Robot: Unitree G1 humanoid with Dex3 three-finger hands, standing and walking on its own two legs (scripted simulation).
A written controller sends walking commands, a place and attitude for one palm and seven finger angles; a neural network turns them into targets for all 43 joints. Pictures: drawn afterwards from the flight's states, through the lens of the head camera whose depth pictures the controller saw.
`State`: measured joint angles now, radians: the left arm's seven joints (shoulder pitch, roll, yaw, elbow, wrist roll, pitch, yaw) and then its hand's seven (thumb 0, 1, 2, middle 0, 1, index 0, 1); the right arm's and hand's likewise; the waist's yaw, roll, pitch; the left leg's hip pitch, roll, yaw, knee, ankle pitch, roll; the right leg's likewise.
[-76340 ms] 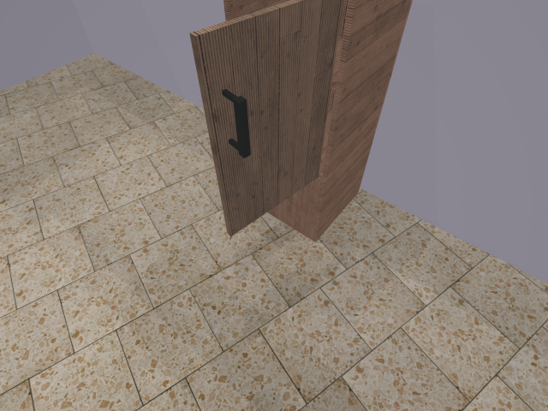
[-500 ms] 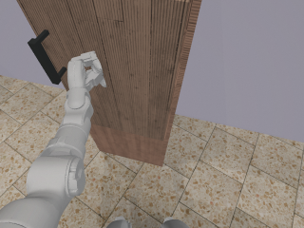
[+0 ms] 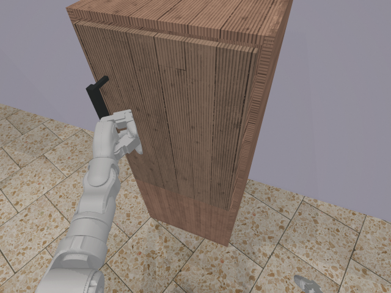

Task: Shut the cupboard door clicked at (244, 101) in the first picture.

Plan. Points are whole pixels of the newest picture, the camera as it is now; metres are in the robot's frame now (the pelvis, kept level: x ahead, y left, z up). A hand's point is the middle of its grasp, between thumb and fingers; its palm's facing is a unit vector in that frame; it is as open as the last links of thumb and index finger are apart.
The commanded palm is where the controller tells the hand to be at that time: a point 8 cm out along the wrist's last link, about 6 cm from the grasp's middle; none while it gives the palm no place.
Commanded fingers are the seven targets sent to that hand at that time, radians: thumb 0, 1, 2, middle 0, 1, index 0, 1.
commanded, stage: draw the hand back to the body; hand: left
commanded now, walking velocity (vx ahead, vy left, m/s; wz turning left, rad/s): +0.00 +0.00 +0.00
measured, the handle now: (106, 105) +0.54 +0.24 +0.09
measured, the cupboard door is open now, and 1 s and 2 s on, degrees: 0 0 0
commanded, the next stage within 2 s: step back with the hand held close in 1.34 s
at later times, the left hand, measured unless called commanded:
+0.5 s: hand (67, 188) +0.26 +0.21 +0.15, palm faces +0.14 -0.97 -0.22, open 3.2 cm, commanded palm +0.22 +0.26 +0.17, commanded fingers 0.00 0.90 0.90 -0.81 -0.96 -0.81 -0.96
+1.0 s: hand out of the picture +0.17 +0.31 +0.19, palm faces +0.44 -0.79 -0.42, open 6.4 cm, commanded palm +0.12 +0.35 +0.21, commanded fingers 0.00 0.90 0.90 -0.20 -0.30 -0.20 -0.30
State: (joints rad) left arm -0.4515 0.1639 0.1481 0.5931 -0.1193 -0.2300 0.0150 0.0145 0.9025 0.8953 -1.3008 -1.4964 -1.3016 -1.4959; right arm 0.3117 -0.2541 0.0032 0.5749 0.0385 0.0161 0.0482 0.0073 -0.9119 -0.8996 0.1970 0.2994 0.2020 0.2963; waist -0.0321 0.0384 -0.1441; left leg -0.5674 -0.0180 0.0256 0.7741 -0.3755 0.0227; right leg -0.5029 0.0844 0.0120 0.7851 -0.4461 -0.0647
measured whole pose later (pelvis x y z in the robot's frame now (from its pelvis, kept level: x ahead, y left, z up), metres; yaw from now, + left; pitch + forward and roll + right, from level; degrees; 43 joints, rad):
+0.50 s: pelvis -0.02 +0.03 +0.03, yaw +1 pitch -1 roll -1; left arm 0.05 0.29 0.07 -0.04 -0.10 -0.02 0.03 0.01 0.90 0.90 -1.06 -1.23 -1.06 -1.23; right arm 0.17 -0.22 0.06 0.56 0.06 0.03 -0.06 0.01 -0.91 -0.90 0.20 0.30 0.20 0.30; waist 0.02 0.05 -0.03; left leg -0.27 -0.04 0.01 0.53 -0.24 0.05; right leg -0.18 0.06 0.01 0.50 -0.30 -0.03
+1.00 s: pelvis -0.01 +0.04 +0.04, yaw +2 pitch -3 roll -1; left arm 0.48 0.39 0.34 -0.40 -0.09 -0.03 0.08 0.01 0.90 0.89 -0.39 -0.49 -0.39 -0.49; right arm 0.20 -0.23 0.04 0.61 0.04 -0.04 -0.05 0.01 -0.91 -0.90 0.20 0.30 0.20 0.30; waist 0.06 0.07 -0.02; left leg -0.15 -0.07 0.01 0.42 -0.22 0.07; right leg -0.05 0.03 0.01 0.37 -0.26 -0.01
